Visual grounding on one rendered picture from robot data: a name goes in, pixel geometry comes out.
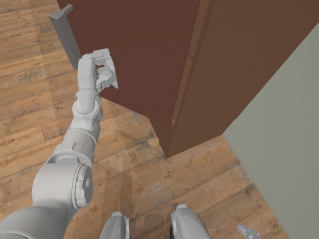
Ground robot left upper arm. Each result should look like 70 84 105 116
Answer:
0 163 94 239

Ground handle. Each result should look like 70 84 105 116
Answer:
48 4 89 70

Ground left robot shin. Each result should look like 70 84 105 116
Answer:
112 211 123 217

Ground cupboard door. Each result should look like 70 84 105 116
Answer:
57 0 201 126

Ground robot right hand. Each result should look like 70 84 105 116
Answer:
237 224 263 239

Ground robot left hand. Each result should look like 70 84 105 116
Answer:
77 48 119 93

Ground robot left forearm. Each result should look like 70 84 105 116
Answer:
31 89 103 202

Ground left robot thigh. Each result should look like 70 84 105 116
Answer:
99 215 130 239

